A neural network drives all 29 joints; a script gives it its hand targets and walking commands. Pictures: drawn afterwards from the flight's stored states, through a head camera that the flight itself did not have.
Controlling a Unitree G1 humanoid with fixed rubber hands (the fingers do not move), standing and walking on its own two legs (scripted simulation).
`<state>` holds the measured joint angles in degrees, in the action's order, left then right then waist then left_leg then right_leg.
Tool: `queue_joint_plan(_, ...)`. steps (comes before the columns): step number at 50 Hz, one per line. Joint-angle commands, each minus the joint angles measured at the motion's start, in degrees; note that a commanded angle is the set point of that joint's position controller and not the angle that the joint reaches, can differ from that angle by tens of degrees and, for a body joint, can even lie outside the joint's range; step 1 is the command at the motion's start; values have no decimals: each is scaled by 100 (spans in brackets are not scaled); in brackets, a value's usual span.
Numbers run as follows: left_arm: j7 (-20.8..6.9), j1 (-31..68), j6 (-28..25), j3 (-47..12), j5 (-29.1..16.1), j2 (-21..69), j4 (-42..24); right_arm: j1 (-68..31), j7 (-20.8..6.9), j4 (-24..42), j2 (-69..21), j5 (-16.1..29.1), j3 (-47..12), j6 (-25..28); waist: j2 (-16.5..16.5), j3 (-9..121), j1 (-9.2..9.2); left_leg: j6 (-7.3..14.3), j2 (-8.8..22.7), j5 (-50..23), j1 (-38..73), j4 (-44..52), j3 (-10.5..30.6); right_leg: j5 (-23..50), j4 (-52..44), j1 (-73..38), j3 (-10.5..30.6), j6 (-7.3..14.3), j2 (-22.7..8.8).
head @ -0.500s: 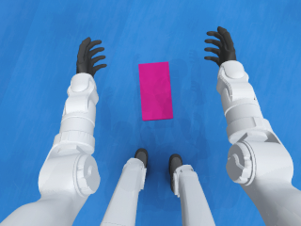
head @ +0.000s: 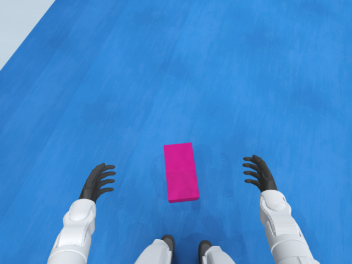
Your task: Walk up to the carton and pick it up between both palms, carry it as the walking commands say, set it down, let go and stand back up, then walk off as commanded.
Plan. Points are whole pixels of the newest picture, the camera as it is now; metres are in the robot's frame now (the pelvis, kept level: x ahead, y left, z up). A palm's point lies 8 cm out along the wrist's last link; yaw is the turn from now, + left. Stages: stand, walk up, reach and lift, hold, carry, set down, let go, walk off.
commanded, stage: let go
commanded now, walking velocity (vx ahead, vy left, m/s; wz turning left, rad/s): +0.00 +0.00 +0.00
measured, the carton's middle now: (180, 172) +0.46 +0.03 -0.68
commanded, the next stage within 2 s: stand in 0.76 s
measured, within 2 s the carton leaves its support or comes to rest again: neither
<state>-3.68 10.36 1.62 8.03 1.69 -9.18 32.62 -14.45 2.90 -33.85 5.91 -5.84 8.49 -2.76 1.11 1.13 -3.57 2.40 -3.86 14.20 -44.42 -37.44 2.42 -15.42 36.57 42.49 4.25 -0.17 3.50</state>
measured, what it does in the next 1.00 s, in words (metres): stands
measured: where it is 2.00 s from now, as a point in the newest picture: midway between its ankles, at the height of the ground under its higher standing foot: outside the picture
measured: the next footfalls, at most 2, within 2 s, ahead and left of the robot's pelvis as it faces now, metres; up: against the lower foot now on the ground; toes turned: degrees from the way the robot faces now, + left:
none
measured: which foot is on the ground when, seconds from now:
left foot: down 0.00-1.00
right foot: down 0.00-1.00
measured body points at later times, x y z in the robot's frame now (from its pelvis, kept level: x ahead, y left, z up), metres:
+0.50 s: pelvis +0.03 -0.02 +0.03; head +0.05 -0.02 +0.47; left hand +0.20 +0.22 -0.05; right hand +0.20 -0.25 -0.05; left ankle +0.02 +0.09 -0.71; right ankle +0.01 -0.12 -0.71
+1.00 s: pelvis +0.04 -0.01 +0.02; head +0.05 +0.00 +0.47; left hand +0.19 +0.28 -0.07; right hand +0.19 -0.30 -0.06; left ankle +0.02 +0.09 -0.71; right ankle +0.01 -0.12 -0.71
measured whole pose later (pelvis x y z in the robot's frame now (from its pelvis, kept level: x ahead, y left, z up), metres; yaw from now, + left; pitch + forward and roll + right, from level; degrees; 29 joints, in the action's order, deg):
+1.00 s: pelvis +0.04 -0.01 +0.02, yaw +1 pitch +0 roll +0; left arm 0.5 -11.4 2.0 3.0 2.1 -19.1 37.2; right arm 11.3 0.8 -39.7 18.1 -2.1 2.6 -1.2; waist -1.6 -0.7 -0.1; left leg 2.1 -3.1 17.2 -11.7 -29.1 2.2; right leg -18.1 28.0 9.7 3.2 1.2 2.9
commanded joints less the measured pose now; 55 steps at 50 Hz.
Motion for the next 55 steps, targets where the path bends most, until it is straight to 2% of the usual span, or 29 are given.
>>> queue_joint_plan(1,40,-366,-148,-127,-83,-374,-631,325,-99,499,479,121,-42,170,83,2344,112,-423,463,-1722,2805,507,184,695,-531,-1356,-187,-42,-78)
queue_joint_plan(8,67,-1356,-139,-304,-177,-630,-1033,1350,-331,857,819,412,-271,229,68,990,177,-331,433,-1193,3265,1158,108,692,-1156,-2623,-199,65,-152)
queue_joint_plan(12,-14,-1858,-41,-357,-215,-730,-1168,1976,-466,1140,863,495,-409,158,-39,631,212,-235,365,-1348,3525,1331,43,1053,-1390,-3267,-172,90,-199)
queue_joint_plan(17,-74,-2225,146,-403,-203,-763,-1294,2506,-556,1440,966,518,-497,-24,-200,109,288,-178,313,-1291,3789,1432,-71,1231,-1559,-3560,-93,41,-332)
queue_joint_plan(23,-110,-2080,426,-382,-121,-941,-1337,2453,-629,1616,1069,563,-544,-288,-219,-341,293,-196,251,-813,3962,1422,-123,945,-1601,-3512,-108,-17,-437)
queue_joint_plan(30,-92,-2124,654,-394,-56,-1027,-1282,2594,-625,1513,1098,592,-565,-463,-151,-412,327,-194,220,-1000,4016,1340,-65,1338,-1505,-3644,-112,-32,-430)
queue_joint_plan(38,223,-2031,1168,-384,-158,-759,-1526,2543,-438,1432,1056,623,-640,-354,-198,-146,413,-257,175,-936,3603,1135,-35,1701,-1206,-3737,-115,-15,-379)
queue_joint_plan(39,439,-1842,681,-275,35,-1622,-816,2523,-245,621,1769,351,-453,-175,-826,-500,269,-338,459,-474,3069,1197,248,236,-1323,-2940,79,-51,-501)
queue_joint_plan(41,487,-1852,274,-319,110,-1545,-611,2528,-156,416,1885,250,-383,30,-351,-482,409,-234,547,267,3140,1315,415,-686,-1494,-2680,333,41,-569)
queue_joint_plan(43,452,-1798,88,-332,104,-1470,-455,2395,-172,229,1832,272,-411,159,-82,-391,401,-182,645,475,2953,1471,565,-487,-1349,-2839,348,80,-543)
queue_joint_plan(45,402,-1825,-12,-338,75,-1481,-261,2214,-207,78,1832,338,-421,231,-10,-109,312,-166,707,-49,2909,1485,595,220,-1218,-3253,295,50,-534)
queue_joint_plan(48,426,-1888,-101,-358,39,-1573,7,2240,-192,-142,1875,381,-417,277,-46,205,338,-199,711,-1010,3266,1292,506,1030,-1164,-3409,333,53,-605)
queue_joint_plan(51,474,-1927,-140,-390,17,-1660,250,2279,-165,-357,1976,397,-429,295,5,339,374,-201,752,-1596,3526,1242,510,1461,-1119,-3456,318,62,-621)
queue_joint_plan(55,516,-1959,-167,-428,11,-1774,517,2280,-146,-588,2102,403,-446,303,-11,355,394,-191,790,-1998,3717,1249,529,1754,-1132,-3506,321,65,-650)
